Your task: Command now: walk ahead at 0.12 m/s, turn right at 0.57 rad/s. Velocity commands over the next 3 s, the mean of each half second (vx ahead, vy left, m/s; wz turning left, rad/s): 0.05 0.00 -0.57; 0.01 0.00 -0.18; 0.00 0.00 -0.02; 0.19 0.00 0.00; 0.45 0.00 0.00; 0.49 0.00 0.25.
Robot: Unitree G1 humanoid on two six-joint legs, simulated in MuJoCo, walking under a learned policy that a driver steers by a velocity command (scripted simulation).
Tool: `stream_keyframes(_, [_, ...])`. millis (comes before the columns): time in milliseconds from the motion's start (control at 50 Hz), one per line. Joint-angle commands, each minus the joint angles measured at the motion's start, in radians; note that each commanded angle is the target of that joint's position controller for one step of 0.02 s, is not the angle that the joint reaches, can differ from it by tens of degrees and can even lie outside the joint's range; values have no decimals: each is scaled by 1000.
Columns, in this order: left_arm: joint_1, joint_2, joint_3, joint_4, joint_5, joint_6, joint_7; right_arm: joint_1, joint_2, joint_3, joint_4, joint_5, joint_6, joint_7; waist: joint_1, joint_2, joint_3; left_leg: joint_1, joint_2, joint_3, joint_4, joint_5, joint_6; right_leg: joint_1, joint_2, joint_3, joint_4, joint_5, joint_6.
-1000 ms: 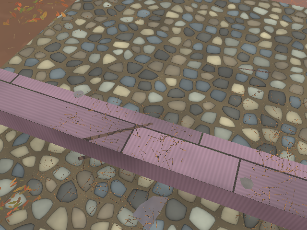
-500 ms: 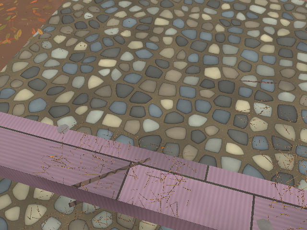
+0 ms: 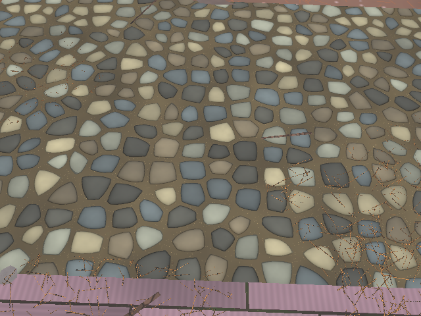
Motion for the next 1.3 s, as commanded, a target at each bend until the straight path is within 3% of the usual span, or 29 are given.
stream_keyframes(20, [59, 71, 20, -68, 30, 33, -3, 28, -91, -36, -75, -4, 20, -7, 3, 82, -125, 233, 338, -311, -207, 266, 205, -237, -97, -45, 364, -1, 50])
stream_keyframes(60, [23, 56, 17, -101, 24, 64, -23, 38, -108, -45, -73, -15, 24, -20, -6, 153, -68, 115, 270, -177, -225, 263, 187, -222, -97, -72, 397, 74, 74])
stream_keyframes(100, [8, 39, 14, -135, 15, 77, -29, 77, -124, -58, -72, -11, 19, -19, -10, 145, -100, 130, 280, -136, -207, 331, 203, -225, -94, -74, 392, 113, 84])
stream_keyframes(200, [-58, 10, 4, -209, 13, 92, -42, 86, -145, -82, -107, -9, 19, -17, -20, 189, -130, 187, 315, -52, -198, 294, 179, -170, -150, -91, 45, 109, 86])
stream_keyframes(260, [-83, -6, -4, -237, -11, 91, -45, 66, -173, -102, -143, -15, 29, -5, -46, 269, -153, 151, 318, 17, -179, 266, 138, 28, -156, -154, -245, 58, 56])
stream_keyframes(300, [-69, 3, 1, -247, -18, 80, -38, 96, -177, -114, -145, -8, 43, 3, -63, 261, -171, 165, 341, 24, -127, 257, 122, 101, -140, -196, -387, 126, 37])
stream_keyframes(320, [-53, 0, 3, -246, -17, 71, -38, 100, -183, -118, -142, 0, 54, 6, -46, 229, -166, 159, 327, 48, -75, 200, 91, 149, -127, -221, -521, 173, 26])
stream_keyframes(340, [-19, 5, 7, -228, -8, 54, -34, 111, -163, -118, -141, 4, 64, 11, -33, 136, -163, 115, 291, 95, 43, 128, 50, 224, -100, -211, -656, 230, 21])
stream_keyframes(360, [-5, 30, 11, -222, 10, 32, -26, 157, -125, -113, -134, -3, 75, 19, -35, -63, -135, -12, 220, 167, 278, -162, -7, 294, -165, -55, -780, 326, 18])
stream_keyframes(380, [19, 191, 40, -276, 0, 23, -20, 153, -28, -85, -218, -7, 90, 22, -42, -367, -139, -307, 64, 187, 560, -499, -106, 332, -513, 417, -800, 806, -117])
stream_keyframes(400, [52, 204, 58, -291, -8, 23, -19, 78, -64, -89, -228, -11, 100, 11, 48, -244, -206, -217, 59, 6, 791, -440, -118, 212, -567, 467, -837, 897, -282])
stream_keyframes(420, [-14, 159, 42, -281, 1, 28, -15, 41, -72, -96, -220, 2, 105, 12, 2, -161, -128, -248, 67, -31, 904, -336, -115, 139, -503, 356, -811, 790, -306])
stream_keyframes(440, [-73, 111, 24, -274, 3, 33, -6, 54, -69, -91, -197, 10, 100, 13, -43, -102, -50, -238, 77, -31, 874, -254, -109, 74, -419, 217, -800, 720, -255])
stream_keyframes(460, [-121, 83, 17, -281, 5, 33, 2, 77, -76, -96, -179, 4, 98, 11, -65, -105, -52, -220, 66, -10, 887, -222, -100, 81, -354, 158, -764, 762, -213])
stream_keyframes(500, [-104, 38, 2, -273, 2, 30, 12, 130, -89, -103, -142, -9, 104, 16, -68, -85, -108, -181, 30, 15, 943, -181, -88, 129, -322, 113, -727, 880, -205])
stream_keyframes(540, [-33, 37, -1, -240, -3, 15, 12, 93, -77, -95, -155, -3, 107, 31, -50, -35, -126, -226, 35, -15, 813, -193, -81, 252, -338, 152, -733, 848, -199])
stream_keyframes(600, [7, 22, -7, -217, 2, 3, 16, 54, -45, -77, -155, 4, 118, 34, -25, -86, -133, -188, 36, -17, 546, -248, -72, 345, -347, 168, -746, 801, -188])
stream_keyframes(660, [1, 17, -11, -209, 16, 7, 15, 55, -17, -67, -143, 8, 120, 24, -10, -140, -135, 6, 6, 14, 295, -338, -52, 276, -327, 149, -748, 766, -176])
stream_keyframes(680, [15, 24, -9, -196, 19, 11, 13, 61, -27, -70, -141, 13, 117, 18, 0, -140, -123, 44, -6, 22, 236, -343, -43, 253, -328, 167, -755, 760, -181])
stream_keyframes(720, [17, 16, -11, -176, 21, 15, 11, 97, -19, -71, -121, 21, 112, 6, -9, -134, -120, 119, -8, 21, 118, -295, -28, 225, -333, 198, -751, 761, -182])
stream_keyframes(760, [-5, 6, -15, -160, 2, 18, 14, 159, 12, -64, -83, 21, 96, 0, -55, -62, -115, 259, -11, 24, -158, -80, -8, 168, -298, 194, -734, 650, -143])
stream_keyframes(780, [17, -14, -18, -149, -2, 14, 13, 152, -2, -62, -78, 6, 81, -2, -39, -10, -112, 333, 32, -38, -223, -2, -2, 112, -274, 196, -737, 511, -97])
stream_keyframes(800, [54, -56, -28, -141, -1, 5, 5, 148, -43, -64, -86, -11, 63, -3, -19, 104, -126, 399, 175, -185, -256, 78, 19, 43, -229, 149, -687, 321, -48])
stream_keyframes(820, [70, -57, -24, -135, -13, 11, -1, 74, -60, -61, -93, -13, 53, 5, 24, 214, -77, 209, 272, -232, -240, 203, 89, 114, -143, 31, -682, 215, -23])
stream_keyframes(840, [62, -43, -24, -111, 4, 16, -5, 14, -16, -52, -105, -11, 43, 14, 28, 193, -73, 120, 262, -216, -246, 141, 95, 218, -155, 9, -663, 228, -12])
stream_keyframes(860, [48, -39, -21, -95, 12, 15, -11, 19, -6, -49, -98, -10, 38, 18, 16, 173, -62, 110, 208, -182, -239, 28, 61, 234, -158, 17, -697, 293, -14])
stream_keyframes(900, [52, -22, -12, -69, 16, 6, -18, 81, -22, -55, -73, -7, 37, 12, -9, 139, -34, 141, 142, -138, -229, -73, 25, 201, -174, 36, -730, 370, -17])
stream_keyframes(1000, [103, -64, -22, 23, 5, -8, -3, 164, -7, -57, -6, -1, 39, 6, -33, 42, -10, 218, 123, -116, -203, -74, 25, 142, -194, 67, -804, 357, -18])
stream_keyframes(1300, [186, -94, -34, 230, -2, -3, 17, 249, 35, -42, 189, 5, 27, -1, -26, 35, 19, 194, 118, -119, -239, -43, 33, 214, -209, 55, -818, 386, -17])
Next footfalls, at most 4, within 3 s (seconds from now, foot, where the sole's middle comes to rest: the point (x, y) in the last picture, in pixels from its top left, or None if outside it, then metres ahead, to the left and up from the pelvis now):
0.36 right None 0.04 -0.13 -0.76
0.80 left None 0.05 0.05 -0.76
2.00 right None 0.11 -0.20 -0.76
2.44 left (280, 307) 0.44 -0.16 -0.62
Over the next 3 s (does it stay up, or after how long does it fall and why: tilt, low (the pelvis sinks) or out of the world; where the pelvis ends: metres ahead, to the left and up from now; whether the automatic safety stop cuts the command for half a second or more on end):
stays up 0.59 -0.29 0.14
